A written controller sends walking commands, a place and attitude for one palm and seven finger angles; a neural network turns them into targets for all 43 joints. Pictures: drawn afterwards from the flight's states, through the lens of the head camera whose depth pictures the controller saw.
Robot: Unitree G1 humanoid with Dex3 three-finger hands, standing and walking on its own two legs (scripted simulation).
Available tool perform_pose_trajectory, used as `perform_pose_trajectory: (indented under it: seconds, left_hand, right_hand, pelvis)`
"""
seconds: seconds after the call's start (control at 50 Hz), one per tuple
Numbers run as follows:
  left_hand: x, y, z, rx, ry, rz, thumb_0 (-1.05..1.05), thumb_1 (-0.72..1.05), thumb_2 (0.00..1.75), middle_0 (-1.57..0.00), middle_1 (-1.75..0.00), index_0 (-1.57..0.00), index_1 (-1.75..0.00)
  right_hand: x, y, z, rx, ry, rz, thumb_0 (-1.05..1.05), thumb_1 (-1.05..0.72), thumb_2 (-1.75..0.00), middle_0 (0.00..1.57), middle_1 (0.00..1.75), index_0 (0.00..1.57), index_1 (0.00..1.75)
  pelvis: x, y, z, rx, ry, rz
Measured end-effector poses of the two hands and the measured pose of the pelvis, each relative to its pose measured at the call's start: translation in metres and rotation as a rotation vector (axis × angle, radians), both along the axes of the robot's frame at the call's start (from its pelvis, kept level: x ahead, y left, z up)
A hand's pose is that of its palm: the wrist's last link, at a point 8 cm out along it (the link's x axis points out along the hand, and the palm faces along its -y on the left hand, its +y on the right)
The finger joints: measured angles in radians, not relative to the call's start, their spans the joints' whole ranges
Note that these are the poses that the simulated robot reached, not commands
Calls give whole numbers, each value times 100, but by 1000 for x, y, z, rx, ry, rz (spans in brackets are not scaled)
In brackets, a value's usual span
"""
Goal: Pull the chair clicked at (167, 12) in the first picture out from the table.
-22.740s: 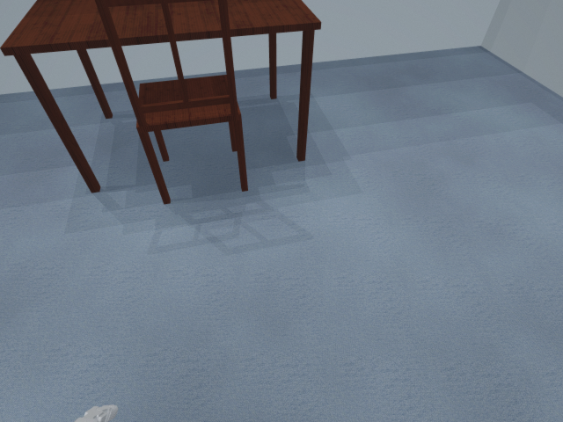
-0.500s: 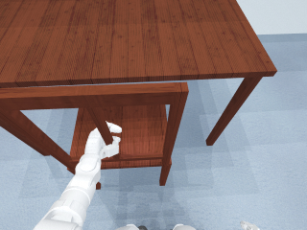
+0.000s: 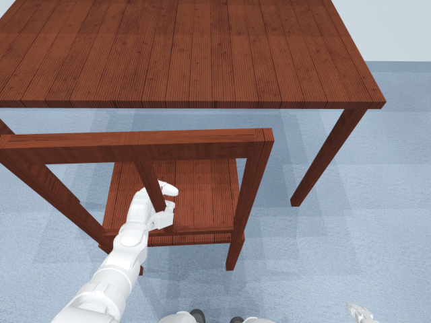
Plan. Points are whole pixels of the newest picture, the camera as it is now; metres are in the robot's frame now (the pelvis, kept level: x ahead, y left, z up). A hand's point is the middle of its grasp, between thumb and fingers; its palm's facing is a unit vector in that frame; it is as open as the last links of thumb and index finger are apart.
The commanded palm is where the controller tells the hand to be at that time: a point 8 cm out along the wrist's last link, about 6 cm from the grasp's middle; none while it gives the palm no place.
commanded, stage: step backward, pulling the chair out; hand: left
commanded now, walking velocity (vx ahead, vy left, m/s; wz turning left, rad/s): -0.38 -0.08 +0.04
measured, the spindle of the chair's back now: (158, 202) +0.36 +0.13 -0.05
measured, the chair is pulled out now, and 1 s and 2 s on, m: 0.14 0.24 0.33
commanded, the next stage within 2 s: none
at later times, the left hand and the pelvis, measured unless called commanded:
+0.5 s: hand (166, 232) +0.29 +0.11 -0.07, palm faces +0.02 -0.99 -0.16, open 5.4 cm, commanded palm +0.28 +0.17 -0.07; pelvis -0.04 -0.01 +0.00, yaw +1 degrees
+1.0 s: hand (147, 263) +0.23 +0.14 -0.07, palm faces -0.17 -0.98 -0.13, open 5.2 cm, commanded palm +0.23 +0.19 -0.07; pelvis -0.09 +0.06 -0.02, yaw +0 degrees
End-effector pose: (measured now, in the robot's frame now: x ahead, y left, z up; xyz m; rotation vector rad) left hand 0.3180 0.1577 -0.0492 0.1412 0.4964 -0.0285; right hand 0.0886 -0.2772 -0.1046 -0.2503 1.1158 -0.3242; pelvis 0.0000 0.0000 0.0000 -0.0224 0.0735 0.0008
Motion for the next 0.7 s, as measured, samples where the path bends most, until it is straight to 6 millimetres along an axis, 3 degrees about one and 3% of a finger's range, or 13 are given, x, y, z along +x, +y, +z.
perform_pose_trajectory:
  seconds: [0.26,0.36,0.44,0.58,0.7]
  left_hand:
    - [-26,6,-1,30,-26,37,8,68,84,-36,-122,-50,-145]
    - [-36,4,0,41,-29,69,8,67,85,-38,-122,-50,-145]
    - [-41,1,1,34,-8,94,8,68,84,-37,-121,-50,-145]
    - [-47,2,3,23,34,65,9,70,81,-33,-122,-50,-145]
    - [-51,10,1,-3,14,-17,8,71,79,-30,-127,-50,-145]
  right_hand:
    - [-36,27,-24,97,-15,31,1,-90,-90,21,30,21,30]
    - [-49,18,-30,110,-2,26,1,-90,-90,21,30,21,30]
    - [-57,4,-21,89,31,23,1,-90,-90,21,30,21,30]
    - [-54,-8,-8,12,46,60,1,-90,-90,20,30,20,30]
    - [-46,18,-9,-42,25,98,1,-90,-90,20,30,20,30]
  pelvis:
    - [-30,-10,-8,7,-53,-23]
    - [-35,-19,-10,8,-52,-11]
    - [-37,-19,-2,39,-37,-4]
    - [-43,-1,7,72,7,44]
    - [-65,33,1,55,40,75]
